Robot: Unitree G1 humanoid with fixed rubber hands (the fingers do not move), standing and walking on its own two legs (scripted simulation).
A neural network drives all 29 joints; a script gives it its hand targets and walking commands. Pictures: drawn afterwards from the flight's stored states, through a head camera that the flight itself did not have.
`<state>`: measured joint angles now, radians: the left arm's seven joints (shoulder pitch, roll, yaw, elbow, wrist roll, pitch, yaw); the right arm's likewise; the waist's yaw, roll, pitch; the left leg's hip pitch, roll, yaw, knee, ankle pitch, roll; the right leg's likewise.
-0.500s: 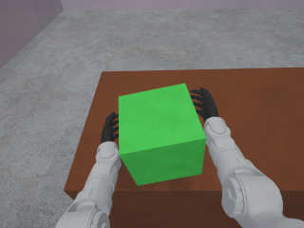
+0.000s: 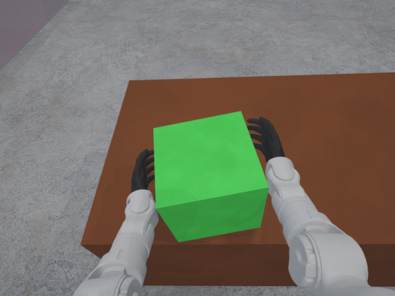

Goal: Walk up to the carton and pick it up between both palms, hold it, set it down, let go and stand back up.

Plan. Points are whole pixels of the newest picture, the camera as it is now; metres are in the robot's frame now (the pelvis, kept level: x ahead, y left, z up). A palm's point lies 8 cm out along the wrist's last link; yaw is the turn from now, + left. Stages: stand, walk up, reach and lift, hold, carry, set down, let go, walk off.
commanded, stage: set down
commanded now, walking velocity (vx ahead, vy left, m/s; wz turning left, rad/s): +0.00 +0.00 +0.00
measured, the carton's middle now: (208, 179) +0.39 -0.01 -0.02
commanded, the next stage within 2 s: none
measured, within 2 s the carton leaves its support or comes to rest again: rests again in 0.34 s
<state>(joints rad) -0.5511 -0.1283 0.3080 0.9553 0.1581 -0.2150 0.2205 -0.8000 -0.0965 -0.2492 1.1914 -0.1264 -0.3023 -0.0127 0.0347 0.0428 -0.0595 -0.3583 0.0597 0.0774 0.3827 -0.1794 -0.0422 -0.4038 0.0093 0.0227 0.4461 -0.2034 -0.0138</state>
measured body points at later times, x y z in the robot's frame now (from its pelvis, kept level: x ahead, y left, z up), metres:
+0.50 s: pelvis +0.00 +0.00 +0.00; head +0.07 -0.03 +0.44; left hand +0.37 +0.14 +0.00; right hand +0.43 -0.15 +0.03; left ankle -0.01 +0.15 -0.74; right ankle +0.00 -0.11 -0.74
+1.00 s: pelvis +0.01 +0.00 +0.00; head +0.08 -0.03 +0.44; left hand +0.37 +0.14 -0.01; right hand +0.43 -0.15 +0.03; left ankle -0.01 +0.15 -0.74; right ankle +0.00 -0.11 -0.74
